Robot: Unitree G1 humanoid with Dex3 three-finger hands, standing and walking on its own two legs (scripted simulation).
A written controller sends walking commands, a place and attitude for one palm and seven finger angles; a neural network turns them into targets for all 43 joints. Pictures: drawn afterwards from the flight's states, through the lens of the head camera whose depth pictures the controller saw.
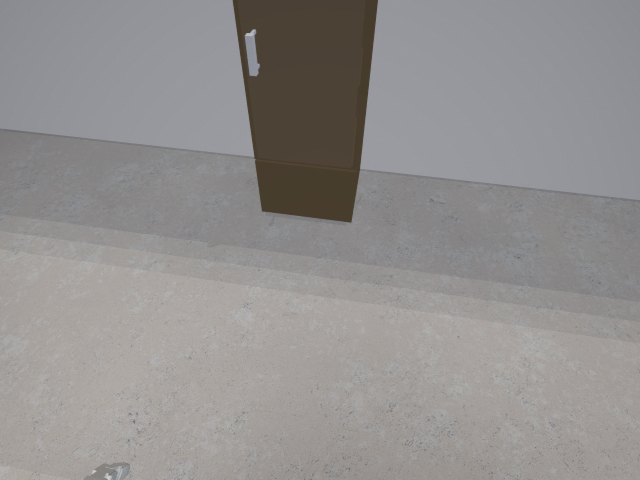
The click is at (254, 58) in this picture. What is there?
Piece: cupboard door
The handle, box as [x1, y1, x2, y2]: [245, 29, 259, 75]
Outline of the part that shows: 253,29 245,35 250,75 256,75 259,64 256,62 253,35 255,33 255,30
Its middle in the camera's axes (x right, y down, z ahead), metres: -0.21 -0.59 +1.22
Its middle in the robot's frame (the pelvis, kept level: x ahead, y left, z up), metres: +1.29 +0.28 -0.02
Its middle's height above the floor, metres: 0.75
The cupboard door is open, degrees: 0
